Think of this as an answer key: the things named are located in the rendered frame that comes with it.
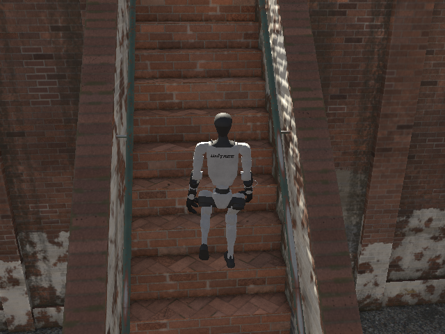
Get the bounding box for stairs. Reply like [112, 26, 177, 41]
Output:
[129, 0, 291, 334]

